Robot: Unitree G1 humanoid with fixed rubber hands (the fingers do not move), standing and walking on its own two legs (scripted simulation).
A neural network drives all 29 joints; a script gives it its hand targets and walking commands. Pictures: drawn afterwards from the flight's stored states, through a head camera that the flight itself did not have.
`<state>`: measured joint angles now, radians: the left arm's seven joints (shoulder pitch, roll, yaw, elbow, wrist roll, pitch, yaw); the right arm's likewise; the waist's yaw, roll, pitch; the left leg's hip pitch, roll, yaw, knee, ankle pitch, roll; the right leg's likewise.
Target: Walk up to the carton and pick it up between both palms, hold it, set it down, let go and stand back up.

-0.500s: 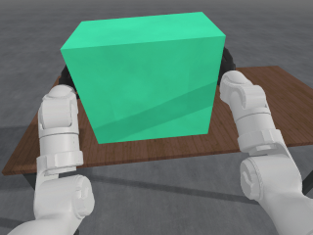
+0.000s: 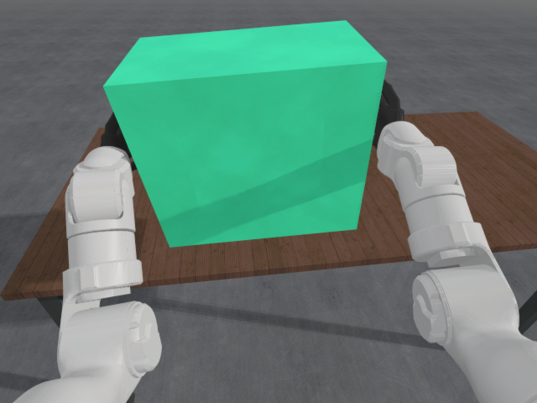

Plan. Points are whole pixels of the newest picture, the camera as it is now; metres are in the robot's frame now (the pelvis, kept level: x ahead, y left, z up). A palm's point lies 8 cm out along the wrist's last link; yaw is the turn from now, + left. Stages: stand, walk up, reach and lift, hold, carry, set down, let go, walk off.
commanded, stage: hold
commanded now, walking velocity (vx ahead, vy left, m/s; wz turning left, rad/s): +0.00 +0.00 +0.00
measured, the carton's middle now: (254, 138) +0.40 -0.01 +0.25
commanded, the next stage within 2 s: none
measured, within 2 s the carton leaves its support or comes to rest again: neither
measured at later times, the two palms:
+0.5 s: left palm (115, 160) +0.37 +0.18 +0.24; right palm (388, 135) +0.36 -0.19 +0.26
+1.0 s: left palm (115, 156) +0.37 +0.18 +0.25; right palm (387, 130) +0.37 -0.19 +0.27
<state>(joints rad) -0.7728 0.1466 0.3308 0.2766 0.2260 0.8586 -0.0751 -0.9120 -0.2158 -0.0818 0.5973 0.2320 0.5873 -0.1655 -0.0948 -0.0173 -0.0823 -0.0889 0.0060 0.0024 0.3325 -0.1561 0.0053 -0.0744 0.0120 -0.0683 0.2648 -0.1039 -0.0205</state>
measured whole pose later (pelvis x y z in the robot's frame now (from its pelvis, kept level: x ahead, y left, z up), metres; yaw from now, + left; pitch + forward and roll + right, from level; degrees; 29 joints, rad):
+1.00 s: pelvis +0.00 +0.00 +0.00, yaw +0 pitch -5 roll -1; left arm -0.78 0.15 0.33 0.30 0.23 0.86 -0.08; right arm -0.92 -0.22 -0.08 0.62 0.23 0.58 -0.17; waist -0.09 -0.01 -0.09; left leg -0.09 0.00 0.00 0.33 -0.15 0.01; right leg -0.08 0.01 -0.07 0.27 -0.10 -0.02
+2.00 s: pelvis +0.00 +0.00 +0.00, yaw +0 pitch -5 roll -1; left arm -0.78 0.15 0.33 0.28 0.22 0.86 -0.08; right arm -0.91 -0.21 -0.09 0.59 0.23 0.58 -0.17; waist -0.09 -0.02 -0.09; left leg -0.09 0.00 0.00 0.33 -0.15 0.00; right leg -0.07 0.01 -0.07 0.26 -0.10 -0.02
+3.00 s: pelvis +0.00 +0.00 +0.00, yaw +0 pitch -5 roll -1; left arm -0.76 0.14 0.33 0.25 0.23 0.87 -0.07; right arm -0.89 -0.21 -0.08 0.57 0.23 0.59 -0.16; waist -0.09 -0.01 -0.08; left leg -0.08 0.00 0.00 0.33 -0.15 0.01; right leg -0.07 0.01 -0.06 0.26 -0.10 -0.02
